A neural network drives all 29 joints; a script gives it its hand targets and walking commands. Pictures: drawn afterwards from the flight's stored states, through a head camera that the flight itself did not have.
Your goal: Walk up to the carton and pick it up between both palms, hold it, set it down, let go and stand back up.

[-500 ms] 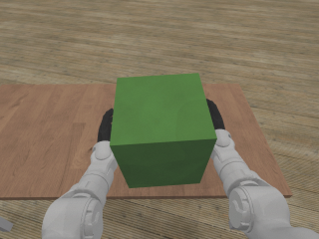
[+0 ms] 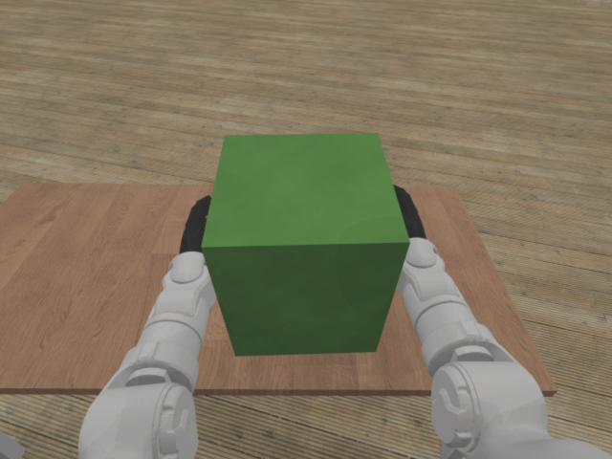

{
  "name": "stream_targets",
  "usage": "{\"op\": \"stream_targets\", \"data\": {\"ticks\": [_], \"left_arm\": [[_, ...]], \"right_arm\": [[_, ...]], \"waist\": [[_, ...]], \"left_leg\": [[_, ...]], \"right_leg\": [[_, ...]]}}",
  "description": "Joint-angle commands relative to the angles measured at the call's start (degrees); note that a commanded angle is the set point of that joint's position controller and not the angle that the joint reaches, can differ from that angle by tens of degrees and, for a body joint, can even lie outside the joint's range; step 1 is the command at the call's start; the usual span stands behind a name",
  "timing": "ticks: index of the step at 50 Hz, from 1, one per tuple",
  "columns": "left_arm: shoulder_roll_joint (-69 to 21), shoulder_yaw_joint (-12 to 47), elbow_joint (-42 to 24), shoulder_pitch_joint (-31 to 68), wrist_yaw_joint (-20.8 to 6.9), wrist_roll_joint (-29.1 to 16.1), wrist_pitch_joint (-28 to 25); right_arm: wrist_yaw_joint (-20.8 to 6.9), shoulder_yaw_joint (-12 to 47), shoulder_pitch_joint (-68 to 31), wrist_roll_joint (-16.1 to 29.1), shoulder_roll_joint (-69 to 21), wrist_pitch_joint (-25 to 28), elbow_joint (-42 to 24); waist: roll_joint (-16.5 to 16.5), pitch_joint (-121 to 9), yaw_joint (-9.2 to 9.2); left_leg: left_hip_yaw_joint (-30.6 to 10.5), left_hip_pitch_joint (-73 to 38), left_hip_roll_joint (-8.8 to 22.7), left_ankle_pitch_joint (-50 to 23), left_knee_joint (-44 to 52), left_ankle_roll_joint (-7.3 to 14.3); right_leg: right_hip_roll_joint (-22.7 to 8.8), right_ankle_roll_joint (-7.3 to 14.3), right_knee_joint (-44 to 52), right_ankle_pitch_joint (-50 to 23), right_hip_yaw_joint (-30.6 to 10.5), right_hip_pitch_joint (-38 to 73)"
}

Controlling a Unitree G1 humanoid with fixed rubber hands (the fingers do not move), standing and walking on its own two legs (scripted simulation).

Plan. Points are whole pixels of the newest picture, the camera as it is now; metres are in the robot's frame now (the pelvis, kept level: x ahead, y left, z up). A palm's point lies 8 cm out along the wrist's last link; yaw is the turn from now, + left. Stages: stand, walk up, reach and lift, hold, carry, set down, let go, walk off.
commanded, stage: reach and lift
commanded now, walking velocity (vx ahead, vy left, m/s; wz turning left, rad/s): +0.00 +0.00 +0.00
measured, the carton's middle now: (303, 248) +0.39 +0.00 +0.10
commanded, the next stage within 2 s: hold in 1.50 s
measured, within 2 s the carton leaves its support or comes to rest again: neither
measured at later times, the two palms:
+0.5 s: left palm (177, 232) +0.38 +0.17 +0.15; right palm (404, 221) +0.39 -0.13 +0.16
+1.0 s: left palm (174, 226) +0.38 +0.17 +0.16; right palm (403, 218) +0.39 -0.13 +0.16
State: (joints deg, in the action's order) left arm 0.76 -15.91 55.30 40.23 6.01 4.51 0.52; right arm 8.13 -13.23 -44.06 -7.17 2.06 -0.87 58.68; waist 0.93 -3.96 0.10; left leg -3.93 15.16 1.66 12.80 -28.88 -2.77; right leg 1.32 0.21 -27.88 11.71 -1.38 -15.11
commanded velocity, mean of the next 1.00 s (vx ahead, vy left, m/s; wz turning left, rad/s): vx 0.00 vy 0.00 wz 0.00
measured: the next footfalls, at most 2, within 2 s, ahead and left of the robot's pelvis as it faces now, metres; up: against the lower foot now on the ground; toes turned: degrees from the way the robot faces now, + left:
none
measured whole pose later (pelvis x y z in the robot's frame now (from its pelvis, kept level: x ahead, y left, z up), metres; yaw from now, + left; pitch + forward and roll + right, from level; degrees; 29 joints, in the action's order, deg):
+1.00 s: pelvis +0.00 +0.00 +0.00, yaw +0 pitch -5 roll -1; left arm 2.2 -14.3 36.9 40.1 3.4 7.3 24.3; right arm 10.3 -10.7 -44.0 0.9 1.1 -15.4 48.0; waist -0.6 -2.6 0.1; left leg -3.9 8.8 1.7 12.6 -26.6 -2.4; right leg 1.2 -0.2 -24.8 11.1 -1.4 -8.3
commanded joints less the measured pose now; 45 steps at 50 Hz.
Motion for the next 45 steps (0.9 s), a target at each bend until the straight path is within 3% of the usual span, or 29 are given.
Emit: {"op": "stream_targets", "data": {"ticks": [1, 2, 3, 6, 7, 8, 9, 10, 11, 12, 13, 15, 16, 17, 20, 22, 24, 25, 27, 28, 29, 31, 32, 35, 36, 38, 40, 42, 45], "left_arm": [[-36.43, 17.05, -17.38, 39.37, -9.88, 5.11, 1.1], [-36.03, 16.88, -18.75, 38.18, -10.07, 5.0, 1.73], [-35.53, 15.77, -17.82, 37.37, -10.55, 5.57, 3.37], [-35.84, 16.94, -21.32, 40.72, -10.65, 4.89, 5.47], [-37.27, 17.62, -20.52, 38.4, -10.76, 4.74, 6.73], [-38.18, 18.4, -20.87, 37.98, -10.39, 4.37, 7.54], [-37.59, 19.19, -22.59, 36.84, -10.55, 3.94, 8.11], [-37.55, 19.83, -23.4, 37.27, -10.89, 4.15, 9.44], [-37.86, 19.21, -23.28, 36.11, -11.14, 4.36, 10.81], [-37.41, 19.78, -23.97, 35.5, -11.6, 4.42, 11.92], [-36.0, 17.67, -24.11, 36.33, -11.73, 4.98, 12.3], [-38.79, 21.02, -28.54, 37.58, -11.47, 3.27, 13.18], [-37.79, 19.72, -28.59, 38.35, -11.48, 3.54, 13.73], [-39.84, 22.73, -29.12, 37.59, -11.44, 2.1, 14.24], [-37.76, 19.7, -25.1, 35.7, -12.32, 2.36, 16.85], [-37.89, 20.97, -28.1, 39.09, -12.82, 2.58, 16.97], [-35.1, 16.71, -24.68, 36.89, -13.66, 4.74, 18.53], [-33.53, 16.07, -26.76, 41.72, -14.03, 3.96, 17.71], [-37.03, 20.1, -30.13, 41.9, -13.35, 2.3, 17.8], [-37.77, 20.18, -31.86, 44.0, -13.02, 1.86, 17.56], [-37.05, 19.33, -28.36, 43.15, -13.21, 2.07, 17.94], [-38.27, 21.01, -29.03, 43.07, -12.82, 1.48, 18.23], [-36.98, 18.37, -26.75, 43.36, -12.85, 2.9, 18.67], [-36.27, 19.78, -28.67, 43.14, -12.58, 2.51, 18.84], [-37.64, 20.9, -29.07, 41.82, -12.35, 1.24, 18.68], [-37.35, 20.07, -30.47, 42.05, -12.38, 1.91, 18.92], [-37.09, 22.36, -33.65, 43.68, -12.01, 0.42, 18.95], [-35.18, 19.05, -29.58, 41.38, -12.71, 2.2, 19.84], [-35.43, 18.9, -29.14, 40.13, -12.94, 3.05, 21.05]], "right_arm": [[-9.0, 18.82, -33.01, 5.46, -41.38, 1.48, -14.7], [-8.79, 20.12, -33.72, 6.12, -41.93, 1.09, -17.13], [-8.77, 19.08, -34.18, 6.56, -40.8, 0.58, -16.52], [-8.76, 18.51, -36.89, 6.98, -40.04, -0.79, -17.27], [-8.79, 19.92, -37.91, 7.7, -39.53, -0.66, -19.23], [-8.72, 19.21, -37.42, 7.75, -39.12, -1.33, -18.92], [-8.42, 22.2, -36.66, 9.19, -39.94, -1.72, -21.72], [-7.75, 21.47, -34.58, 9.69, -39.38, -2.9, -19.16], [-7.68, 23.03, -36.86, 11.53, -39.26, -3.36, -20.57], [-7.34, 21.96, -36.48, 11.35, -39.03, -3.83, -22.07], [-7.62, 21.1, -36.6, 11.08, -37.92, -5.03, -18.21], [-7.29, 24.9, -39.81, 12.6, -39.77, -4.63, -25.76], [-7.17, 23.85, -37.62, 12.19, -39.41, -5.74, -22.83], [-7.07, 23.28, -37.38, 12.3, -38.34, -5.77, -24.21], [-5.99, 25.35, -41.94, 14.07, -39.77, -7.33, -28.54], [-5.62, 23.91, -40.18, 13.7, -39.5, -8.04, -25.42], [-5.34, 21.81, -38.26, 12.43, -38.77, -9.44, -21.64], [-5.47, 20.67, -39.63, 12.63, -39.72, -9.28, -21.09], [-5.83, 22.75, -43.03, 13.75, -40.59, -8.58, -26.24], [-5.79, 22.04, -42.04, 14.41, -39.88, -8.59, -24.51], [-5.66, 21.67, -43.09, 13.6, -39.71, -8.76, -23.32], [-5.92, 22.71, -44.13, 13.9, -40.14, -8.19, -25.71], [-5.92, 21.71, -43.89, 13.26, -39.84, -8.79, -24.37], [-5.71, 22.32, -43.32, 13.72, -39.3, -8.91, -24.78], [-5.66, 25.09, -47.12, 15.24, -40.75, -8.26, -30.26], [-5.43, 23.99, -42.63, 15.47, -40.62, -9.5, -25.19], [-5.26, 25.82, -43.65, 16.14, -41.0, -9.36, -28.89], [-4.59, 24.43, -43.33, 14.88, -40.34, -10.48, -27.17], [-4.8, 23.82, -43.39, 15.33, -38.39, -10.75, -26.58]], "waist": [[-4.12, -23.56, -3.17], [-6.18, -24.82, -2.95], [-5.21, -21.45, -2.38], [-5.22, -21.25, -3.94], [-4.45, -21.63, -2.53], [-3.63, -22.47, -3.62], [-3.84, -24.51, -1.83], [-1.73, -22.58, -3.69], [-2.68, -20.97, -2.16], [-1.9, -19.72, -3.77], [-3.58, -17.05, -3.41], [-2.4, -24.59, -2.07], [-3.26, -22.25, -2.03], [-2.15, -23.32, -4.33], [-5.34, -20.26, -2.55], [-3.33, -18.64, -4.54], [-4.92, -12.9, -3.2], [-5.29, -12.64, -4.14], [-2.84, -19.94, -3.48], [-0.88, -20.03, -4.26], [-3.18, -16.31, -4.12], [-1.48, -18.55, -4.11], [-3.44, -16.52, -3.73], [-2.6, -18.17, -4.12], [-4.69, -20.78, -2.85], [-2.77, -19.17, -3.58], [-1.97, -21.5, -3.28], [-5.38, -16.77, -3.37], [-3.9, -15.85, -3.72]], "left_leg": [[4.64, -6.19, -3.79, -8.26, 9.78, 1.52], [4.76, -6.73, -3.93, -9.58, 9.71, 1.65], [5.18, -4.64, -4.32, -7.44, 10.81, 1.78], [4.28, -8.07, -4.05, -8.66, 10.48, 1.37], [4.67, -7.3, -4.15, -8.47, 10.92, 1.04], [4.37, -9.15, -4.02, -10.13, 10.66, 0.63], [4.45, -9.66, -4.3, -12.69, 10.17, 0.65], [4.51, -9.12, -5.03, -12.74, 9.74, 0.49], [4.56, -9.69, -4.84, -13.57, 10.09, 0.58], [4.1, -9.8, -4.9, -13.56, 10.09, 0.7], [4.0, -8.74, -4.99, -11.73, 10.42, 1.1], [4.08, -10.79, -4.98, -14.47, 9.72, 0.49], [3.86, -10.71, -5.02, -13.19, 9.94, 0.69], [3.15, -12.15, -4.88, -13.58, 9.64, -0.28], [3.6, -9.17, -5.76, -10.37, 11.19, 1.51], [3.67, -9.15, -5.58, -9.63, 11.78, 1.0], [3.91, -8.0, -5.61, -6.38, 12.87, 2.12], [4.32, -7.16, -5.92, -4.89, 13.36, 2.45], [3.76, -8.59, -5.73, -7.68, 12.64, 1.42], [3.61, -9.94, -5.75, -8.49, 12.25, 0.6], [3.77, -8.34, -5.51, -5.54, 12.7, 1.4], [3.83, -9.08, -5.55, -5.58, 12.45, 1.05], [3.7, -8.31, -5.36, -3.83, 13.22, 1.87], [3.6, -8.71, -5.86, -4.95, 12.7, 1.74], [3.52, -8.9, -5.51, -7.91, 12.14, 2.0], [3.18, -10.12, -5.42, -8.8, 11.92, 1.14], [3.05, -10.08, -5.72, -10.51, 11.41, 1.26], [3.39, -7.31, -6.25, -7.81, 12.17, 2.27], [3.66, -7.76, -6.01, -7.49, 12.51, 2.31]], "right_leg": [[0.92, -2.43, 9.72, -12.57, 3.28, 17.74], [1.0, -2.94, 9.76, -14.28, 3.25, 20.04], [0.54, -2.98, 10.38, -11.89, 2.5, 20.85], [1.4, -2.48, 10.35, -11.4, 3.31, 18.15], [1.49, -2.42, 10.45, -9.83, 3.56, 17.9], [1.59, -2.41, 10.4, -11.86, 3.66, 17.47], [1.49, -2.35, 10.26, -14.96, 3.36, 20.74], [1.12, -2.64, 10.44, -16.82, 3.03, 20.98], [1.27, -2.73, 11.07, -16.25, 2.9, 20.36], [1.03, -2.8, 10.46, -17.91, 3.04, 22.08], [1.2, -2.77, 11.05, -14.55, 3.02, 20.72], [1.29, -2.62, 10.19, -16.38, 3.13, 21.66], [1.56, -2.66, 10.4, -14.97, 3.32, 20.82], [2.03, -2.36, 10.5, -14.39, 3.97, 18.57], [0.94, -3.73, 11.58, -14.08, 3.01, 22.05], [1.03, -3.59, 11.25, -12.96, 3.53, 20.63], [0.51, -3.5, 12.55, -9.19, 3.21, 19.52], [-0.08, -4.1, 12.29, -8.84, 3.21, 19.87], [0.36, -3.47, 11.45, -11.31, 3.24, 20.63], [0.71, -3.22, 11.4, -10.76, 3.93, 20.3], [0.51, -3.2, 12.14, -8.14, 3.62, 19.07], [0.74, -3.18, 11.96, -6.65, 3.74, 18.3], [0.83, -3.28, 12.39, -5.01, 3.93, 18.44], [0.42, -3.44, 12.02, -7.43, 3.7, 19.15], [1.11, -3.43, 11.38, -9.87, 3.77, 20.22], [1.32, -3.5, 11.25, -10.36, 3.97, 20.11], [0.76, -3.38, 10.82, -12.78, 3.66, 20.07], [0.21, -4.02, 11.44, -12.61, 3.05, 21.43], [0.42, -3.74, 12.08, -10.79, 3.35, 20.24]]}}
